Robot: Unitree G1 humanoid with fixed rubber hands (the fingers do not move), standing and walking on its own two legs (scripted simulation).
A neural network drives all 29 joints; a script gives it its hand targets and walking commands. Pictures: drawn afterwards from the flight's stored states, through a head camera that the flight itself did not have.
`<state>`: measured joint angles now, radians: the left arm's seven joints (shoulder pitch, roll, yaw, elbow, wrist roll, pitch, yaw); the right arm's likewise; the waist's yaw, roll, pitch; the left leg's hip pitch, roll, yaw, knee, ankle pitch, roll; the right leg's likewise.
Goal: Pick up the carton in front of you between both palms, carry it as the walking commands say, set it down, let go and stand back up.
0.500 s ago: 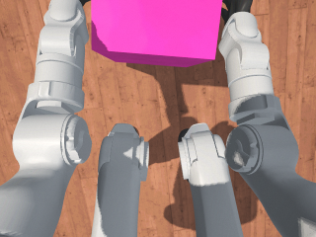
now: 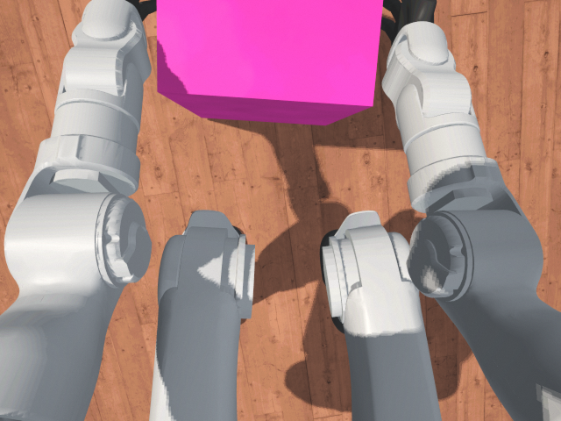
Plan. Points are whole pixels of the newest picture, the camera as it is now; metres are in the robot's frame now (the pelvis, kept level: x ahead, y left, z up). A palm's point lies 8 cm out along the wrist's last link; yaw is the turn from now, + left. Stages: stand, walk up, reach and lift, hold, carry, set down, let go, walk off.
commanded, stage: set down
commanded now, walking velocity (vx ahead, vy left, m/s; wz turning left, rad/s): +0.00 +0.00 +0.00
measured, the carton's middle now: (269, 32) +0.54 +0.04 -0.25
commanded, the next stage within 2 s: let go in 1.96 s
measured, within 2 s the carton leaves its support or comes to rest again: rests again in 0.68 s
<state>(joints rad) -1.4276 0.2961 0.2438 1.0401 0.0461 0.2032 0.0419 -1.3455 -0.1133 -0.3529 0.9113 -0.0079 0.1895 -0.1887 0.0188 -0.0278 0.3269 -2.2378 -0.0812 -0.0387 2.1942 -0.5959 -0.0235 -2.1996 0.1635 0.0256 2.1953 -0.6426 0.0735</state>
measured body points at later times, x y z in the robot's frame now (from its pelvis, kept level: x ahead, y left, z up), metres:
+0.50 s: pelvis -0.01 +0.00 -0.01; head +0.36 +0.03 +0.24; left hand +0.55 +0.19 -0.18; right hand +0.54 -0.12 -0.18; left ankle +0.10 +0.12 -0.34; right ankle +0.10 -0.12 -0.34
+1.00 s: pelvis +0.00 +0.00 -0.02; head +0.36 +0.03 +0.23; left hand +0.56 +0.24 -0.18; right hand +0.56 -0.16 -0.18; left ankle +0.10 +0.11 -0.34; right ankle +0.10 -0.11 -0.34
